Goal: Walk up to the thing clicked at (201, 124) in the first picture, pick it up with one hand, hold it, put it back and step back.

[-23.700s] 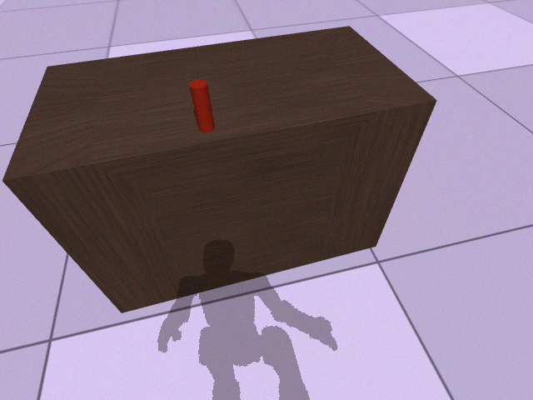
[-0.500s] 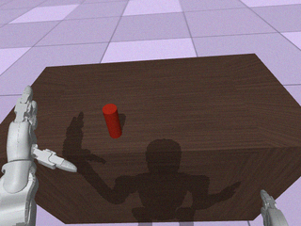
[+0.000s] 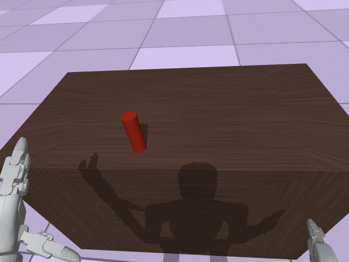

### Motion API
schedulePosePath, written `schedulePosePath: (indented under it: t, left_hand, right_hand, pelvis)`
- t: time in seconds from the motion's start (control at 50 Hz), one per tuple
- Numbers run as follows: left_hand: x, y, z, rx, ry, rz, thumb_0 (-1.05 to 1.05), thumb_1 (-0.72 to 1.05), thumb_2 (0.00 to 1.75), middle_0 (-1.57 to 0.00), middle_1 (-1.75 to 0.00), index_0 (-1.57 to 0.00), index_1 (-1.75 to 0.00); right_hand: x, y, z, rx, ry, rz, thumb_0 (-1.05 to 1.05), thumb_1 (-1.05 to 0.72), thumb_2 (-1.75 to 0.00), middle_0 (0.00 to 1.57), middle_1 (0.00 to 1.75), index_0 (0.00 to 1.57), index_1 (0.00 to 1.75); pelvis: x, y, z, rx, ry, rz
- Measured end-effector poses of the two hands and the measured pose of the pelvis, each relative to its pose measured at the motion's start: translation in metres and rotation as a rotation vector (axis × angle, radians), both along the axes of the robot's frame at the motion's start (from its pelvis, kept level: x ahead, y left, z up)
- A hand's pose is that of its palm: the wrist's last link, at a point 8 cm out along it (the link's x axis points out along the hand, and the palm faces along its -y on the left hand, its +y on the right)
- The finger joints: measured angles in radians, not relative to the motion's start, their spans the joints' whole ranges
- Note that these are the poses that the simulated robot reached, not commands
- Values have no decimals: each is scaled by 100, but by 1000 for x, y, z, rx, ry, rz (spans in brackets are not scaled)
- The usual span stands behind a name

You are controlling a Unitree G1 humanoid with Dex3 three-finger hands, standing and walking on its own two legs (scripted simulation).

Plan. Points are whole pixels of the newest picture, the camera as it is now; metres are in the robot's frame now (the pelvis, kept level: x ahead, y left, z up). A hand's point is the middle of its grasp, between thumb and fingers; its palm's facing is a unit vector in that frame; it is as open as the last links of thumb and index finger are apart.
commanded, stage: sink last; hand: left
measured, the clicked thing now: (134, 132) +0.45 +0.17 +0.06
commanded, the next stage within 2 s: home in 0.22 s
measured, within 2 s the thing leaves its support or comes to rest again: neither
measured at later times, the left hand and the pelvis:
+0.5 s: hand (62, 209) +0.20 +0.24 +0.11, palm faces +0.29 -0.88 -0.37, open 17.3 cm; pelvis +0.01 +0.01 +0.01, yaw -1 degrees
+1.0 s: hand (125, 242) +0.20 +0.17 -0.08, palm faces +0.06 -0.98 -0.18, open 17.6 cm; pelvis +0.02 +0.01 +0.00, yaw -1 degrees
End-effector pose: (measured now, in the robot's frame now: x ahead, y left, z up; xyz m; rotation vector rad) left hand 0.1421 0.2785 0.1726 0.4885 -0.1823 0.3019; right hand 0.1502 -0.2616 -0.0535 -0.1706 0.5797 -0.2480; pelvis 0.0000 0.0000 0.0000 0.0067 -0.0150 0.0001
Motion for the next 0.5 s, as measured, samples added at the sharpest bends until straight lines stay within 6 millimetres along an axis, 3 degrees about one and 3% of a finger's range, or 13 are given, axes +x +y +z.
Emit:
schedulePosePath:
  t: [0.14, 0.22, 0.3, 0.38, 0.5]
  left_hand:
    - [6, 10, 31, 89, -127, -3, -1, -52, 4, -6, -5, -6, -5]
    - [8, 24, 36, 107, -147, 34, -1, -53, 4, -6, -5, -6, -5]
    - [14, 30, 20, 54, -102, 53, -1, -54, 4, -6, -6, -6, -6]
    - [19, 20, -5, -21, -30, 22, -1, -55, 5, -7, -6, -6, -7]
    - [18, 9, -41, -107, 84, -5, -1, -53, 7, -7, -7, -7, -7]
  right_hand:
    - [-10, -6, 5, -8, -18, -14, -1, 55, -5, 6, 5, 5, 6]
    - [-11, -10, 5, -13, -13, -23, -1, 54, -5, 6, 5, 5, 6]
    - [-10, -6, 5, -9, -2, -13, -1, 53, -6, 6, 5, 5, 6]
    - [-8, 2, 6, -4, 13, 2, -1, 49, -7, 6, 6, 6, 7]
    - [0, 21, 4, 16, 39, 36, -1, 28, -23, 10, 11, 9, 12]
  pelvis:
    - [-1, -1, 2, -1, -21, -8]
    - [-2, 1, 3, 0, -25, -13]
    - [-2, 3, 5, 2, -19, -16]
    - [2, 5, 6, 2, -10, -18]
    - [9, 7, 8, -3, -3, -19]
